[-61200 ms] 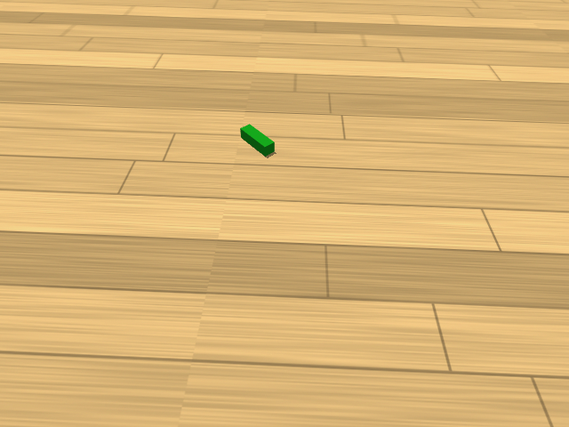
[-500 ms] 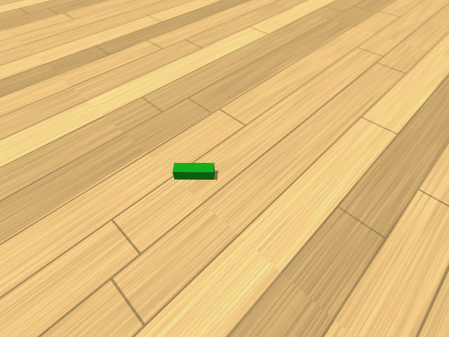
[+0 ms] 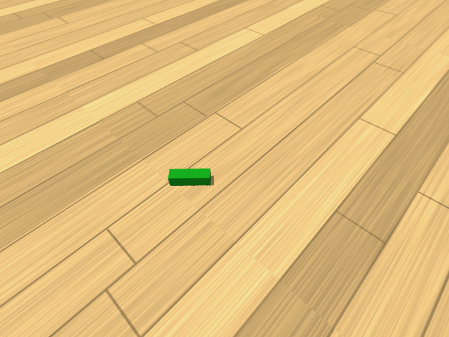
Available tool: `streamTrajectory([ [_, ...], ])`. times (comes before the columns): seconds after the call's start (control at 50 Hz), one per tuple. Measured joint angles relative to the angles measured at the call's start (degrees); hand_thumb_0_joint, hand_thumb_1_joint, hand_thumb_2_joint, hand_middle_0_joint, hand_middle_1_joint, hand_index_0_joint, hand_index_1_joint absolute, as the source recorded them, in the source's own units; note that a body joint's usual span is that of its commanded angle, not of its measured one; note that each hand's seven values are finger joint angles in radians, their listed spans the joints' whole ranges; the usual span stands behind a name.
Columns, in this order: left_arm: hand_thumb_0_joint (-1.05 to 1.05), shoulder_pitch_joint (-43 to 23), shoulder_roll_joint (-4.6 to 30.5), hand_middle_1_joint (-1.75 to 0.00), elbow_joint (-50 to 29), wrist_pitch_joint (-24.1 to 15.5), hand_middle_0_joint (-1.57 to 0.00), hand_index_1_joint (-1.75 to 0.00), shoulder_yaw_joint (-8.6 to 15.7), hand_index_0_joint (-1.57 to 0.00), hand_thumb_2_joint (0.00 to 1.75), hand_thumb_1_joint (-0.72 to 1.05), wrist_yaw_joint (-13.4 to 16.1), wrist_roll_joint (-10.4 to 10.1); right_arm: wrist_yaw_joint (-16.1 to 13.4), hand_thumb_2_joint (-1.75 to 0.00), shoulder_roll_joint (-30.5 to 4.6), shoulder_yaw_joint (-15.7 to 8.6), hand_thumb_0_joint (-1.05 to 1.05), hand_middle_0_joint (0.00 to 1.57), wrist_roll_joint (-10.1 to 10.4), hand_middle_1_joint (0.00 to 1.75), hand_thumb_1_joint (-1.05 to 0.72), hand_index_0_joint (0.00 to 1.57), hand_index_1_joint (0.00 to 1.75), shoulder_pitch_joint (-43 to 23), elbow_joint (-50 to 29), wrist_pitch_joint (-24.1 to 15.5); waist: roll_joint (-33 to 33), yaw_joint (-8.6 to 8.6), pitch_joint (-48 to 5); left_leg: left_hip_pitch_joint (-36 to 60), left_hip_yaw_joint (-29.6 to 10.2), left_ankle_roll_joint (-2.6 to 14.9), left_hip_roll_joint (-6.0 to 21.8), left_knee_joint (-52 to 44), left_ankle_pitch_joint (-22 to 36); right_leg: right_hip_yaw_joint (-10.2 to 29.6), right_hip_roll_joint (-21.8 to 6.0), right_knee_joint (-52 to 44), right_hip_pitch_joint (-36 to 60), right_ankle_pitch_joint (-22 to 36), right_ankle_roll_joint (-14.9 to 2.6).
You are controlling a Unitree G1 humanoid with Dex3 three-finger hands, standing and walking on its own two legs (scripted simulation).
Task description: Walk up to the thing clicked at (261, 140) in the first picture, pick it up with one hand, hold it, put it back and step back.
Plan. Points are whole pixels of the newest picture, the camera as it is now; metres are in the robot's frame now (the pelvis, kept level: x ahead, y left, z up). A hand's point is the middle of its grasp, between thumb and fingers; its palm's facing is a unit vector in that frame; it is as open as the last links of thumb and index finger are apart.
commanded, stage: step back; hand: left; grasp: from above
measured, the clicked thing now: (190, 177) +1.01 +0.27 -0.73
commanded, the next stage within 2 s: stand in 0.28 s
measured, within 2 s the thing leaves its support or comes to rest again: neither
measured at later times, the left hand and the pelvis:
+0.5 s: hand out of the picture +0.12 +0.28 -0.14, palm faces -0.05 -0.94 -0.34, open 7.4 cm; pelvis +0.02 +0.03 +0.02, yaw -2 degrees
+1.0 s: hand out of the picture +0.10 +0.27 -0.14, palm faces -0.07 -0.94 -0.35, open 7.4 cm; pelvis +0.02 +0.02 +0.02, yaw -2 degrees
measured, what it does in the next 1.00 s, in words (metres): steps on the spot: left foot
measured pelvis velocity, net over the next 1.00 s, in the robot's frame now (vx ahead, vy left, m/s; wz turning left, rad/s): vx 0.02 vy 0.02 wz -0.03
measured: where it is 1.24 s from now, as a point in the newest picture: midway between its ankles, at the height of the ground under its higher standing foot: outside the picture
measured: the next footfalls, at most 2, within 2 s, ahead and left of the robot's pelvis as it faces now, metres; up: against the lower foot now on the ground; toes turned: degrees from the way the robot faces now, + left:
left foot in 0.02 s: +0.08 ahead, +0.14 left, +0.00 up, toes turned +0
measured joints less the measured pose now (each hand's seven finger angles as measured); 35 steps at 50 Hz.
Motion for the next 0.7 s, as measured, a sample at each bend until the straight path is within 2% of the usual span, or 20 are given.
streamTrajectory([
  [0.04, 0.01, -0.7, 0.5, -0.3, 0.3, 0.6, -0.21, -0.3, -0.2, -0.2, 0.89, 0.9, 0.2, -0.3, -0.2, -0.89, 0.5, -0.1, 0.0, 0.2, -0.2, 0.3, -0.9, 0.2, 0.29, -0.9, 0.8, -0.2, -0.8, -0.18, 0.5, 1.9, 0.8, -0.59, -0.2, -4.9, 7.4, 0.2, -0.7, 1.9, -0.4, -1.4, 0.62],
  [0.06, 0.01, -1.0, 0.7, -0.3, 0.6, 1.0, -0.21, -0.3, -0.3, -0.2, 0.89, 0.9, 0.4, -0.6, -0.4, -0.89, 0.9, 0.0, 0.0, 0.2, -0.3, 0.3, -0.9, 0.2, 0.29, -1.5, 1.2, -0.3, -1.7, 0.0, 0.8, 2.3, 1.4, -0.93, -0.6, -5.2, 7.9, 0.7, -1.2, 2.2, -0.4, -1.6, 0.96],
  [0.16, 0.01, -2.2, 1.0, -0.3, 2.5, 1.3, -0.2, -0.3, -0.6, -0.2, 0.89, 0.9, 0.5, -1.3, -0.1, -0.89, 2.5, 1.4, 0.0, 0.2, 0.2, 0.3, -0.9, 0.2, 0.3, -4.4, 3.0, -0.2, -2.1, 0.23, 0.3, 3.0, 2.0, -0.99, 0.3, -5.7, 6.3, 1.3, -0.2, -1.9, 1.6, -0.1, 1.58],
  [0.4, 0.01, -5.4, 0.7, -0.3, 7.0, 1.3, -0.2, -0.3, -2.1, -0.2, 0.9, 0.9, 0.3, -1.3, 0.1, -0.89, 3.8, 2.6, 0.0, 0.2, 1.3, 0.3, -0.9, 0.2, 0.3, -10.3, 5.2, -1.4, -2.5, 0.04, -0.6, 8.5, 3.2, -0.27, -0.6, -14.8, 10.1, 2.3, -1.1, -11.0, 6.8, 4.1, 2.56],
  [0.7, 0.01, -4.9, 0.2, -0.3, 10.0, 1.1, -0.2, -0.3, -2.5, -0.2, 0.9, 0.9, 0.0, -0.9, 0.3, -0.89, 2.8, 2.2, 0.0, 0.2, 1.2, 0.3, -0.9, 0.2, 0.3, -8.9, 8.4, -1.2, -2.4, -0.64, -1.3, 11.3, 3.4, -0.32, -0.8, -21.2, 13.5, 2.3, -1.2, -16.7, 9.1, 7.1, 2.68],
])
